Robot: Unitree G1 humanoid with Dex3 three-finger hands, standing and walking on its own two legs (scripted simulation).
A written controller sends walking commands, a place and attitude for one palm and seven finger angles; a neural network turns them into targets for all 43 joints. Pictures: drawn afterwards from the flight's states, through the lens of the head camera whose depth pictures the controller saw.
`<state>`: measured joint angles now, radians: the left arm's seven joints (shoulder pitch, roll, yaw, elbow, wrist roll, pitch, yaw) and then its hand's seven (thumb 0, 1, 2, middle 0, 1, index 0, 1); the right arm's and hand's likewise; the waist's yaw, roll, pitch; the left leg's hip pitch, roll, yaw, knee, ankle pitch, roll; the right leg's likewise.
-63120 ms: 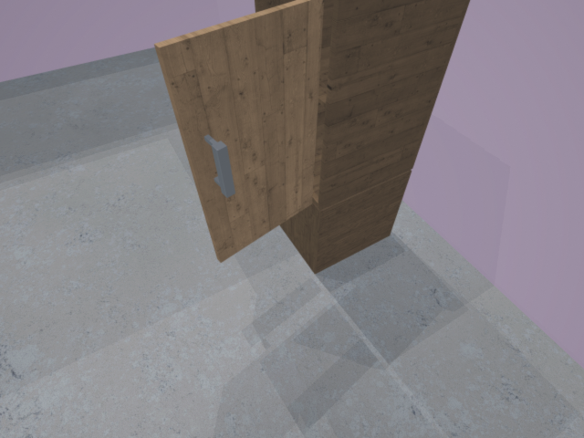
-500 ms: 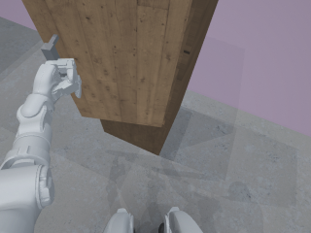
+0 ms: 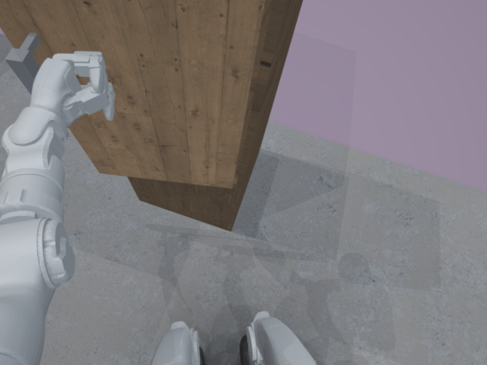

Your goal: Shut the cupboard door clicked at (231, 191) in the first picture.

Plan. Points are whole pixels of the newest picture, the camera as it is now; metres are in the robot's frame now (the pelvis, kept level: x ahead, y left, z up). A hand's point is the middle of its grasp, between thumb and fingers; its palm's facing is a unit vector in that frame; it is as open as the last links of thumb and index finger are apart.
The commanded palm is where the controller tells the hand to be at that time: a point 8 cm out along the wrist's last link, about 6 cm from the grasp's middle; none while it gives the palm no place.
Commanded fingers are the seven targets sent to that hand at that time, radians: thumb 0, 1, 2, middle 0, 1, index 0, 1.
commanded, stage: push the door shut along its arc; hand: left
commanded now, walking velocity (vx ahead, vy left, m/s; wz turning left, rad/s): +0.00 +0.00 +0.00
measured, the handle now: (47, 81) +0.55 +0.25 +0.08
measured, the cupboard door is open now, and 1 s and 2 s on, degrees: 13 0 0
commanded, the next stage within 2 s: pull the fist back off the door in 0.62 s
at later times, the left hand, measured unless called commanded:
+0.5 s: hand (123, 76) +0.55 +0.13 +0.09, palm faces -0.34 -0.94 -0.02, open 3.3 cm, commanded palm +0.57 +0.15 +0.09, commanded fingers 0.00 0.90 0.90 -1.30 -1.50 -1.30 -1.50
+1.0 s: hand (135, 73) +0.57 +0.12 +0.09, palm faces +0.13 -0.99 -0.05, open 2.8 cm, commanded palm +0.55 +0.13 +0.09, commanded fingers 0.00 0.90 0.90 -1.30 -1.50 -1.30 -1.50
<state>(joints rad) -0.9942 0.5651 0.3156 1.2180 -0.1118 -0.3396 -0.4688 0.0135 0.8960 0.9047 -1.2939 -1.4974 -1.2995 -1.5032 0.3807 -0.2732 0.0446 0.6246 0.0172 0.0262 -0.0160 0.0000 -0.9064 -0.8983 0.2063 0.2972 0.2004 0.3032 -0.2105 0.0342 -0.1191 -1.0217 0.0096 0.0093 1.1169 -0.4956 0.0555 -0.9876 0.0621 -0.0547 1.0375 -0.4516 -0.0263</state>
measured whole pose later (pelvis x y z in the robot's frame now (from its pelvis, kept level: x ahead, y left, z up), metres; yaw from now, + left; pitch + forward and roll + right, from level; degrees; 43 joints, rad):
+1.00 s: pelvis -0.02 -0.01 -0.02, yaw +2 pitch +28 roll -5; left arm -1.26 0.43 0.25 1.30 0.07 -0.31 0.15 -0.02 0.82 0.98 -1.29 -1.50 -1.30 -1.50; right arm 0.42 -0.23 0.04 0.67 -0.10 -0.06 0.10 0.00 -0.91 -0.90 0.21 0.30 0.20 0.30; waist -0.26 0.05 -0.14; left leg -1.22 0.00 -0.06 1.21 -0.48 0.03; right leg -1.16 0.05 -0.13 1.11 -0.45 -0.04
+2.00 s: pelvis +0.02 -0.02 +0.04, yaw +0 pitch +14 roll +0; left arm -0.46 0.25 0.24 0.74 -0.14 -0.34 -0.06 0.01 0.89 0.90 -1.29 -1.50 -1.30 -1.50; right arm 0.37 -0.24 0.00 0.57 0.03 0.07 0.03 0.00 -0.91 -0.90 0.20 0.30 0.20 0.30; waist -0.08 0.04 -0.15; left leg -0.68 0.01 0.04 0.88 -0.45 0.02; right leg -0.69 0.07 -0.01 0.86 -0.43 -0.05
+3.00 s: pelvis +0.04 +0.00 +0.09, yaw +3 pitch -3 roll -1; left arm 0.49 0.37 0.37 -0.40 -0.08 -0.06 0.09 0.01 0.89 0.90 -0.34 -0.44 -0.34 -0.45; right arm 0.21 -0.23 0.03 0.62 0.01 -0.05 -0.05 0.01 -0.91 -0.90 0.20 0.30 0.20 0.30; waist 0.07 0.08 -0.03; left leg -0.12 -0.05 0.00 0.43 -0.27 0.05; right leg -0.09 0.02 -0.03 0.40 -0.26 -0.02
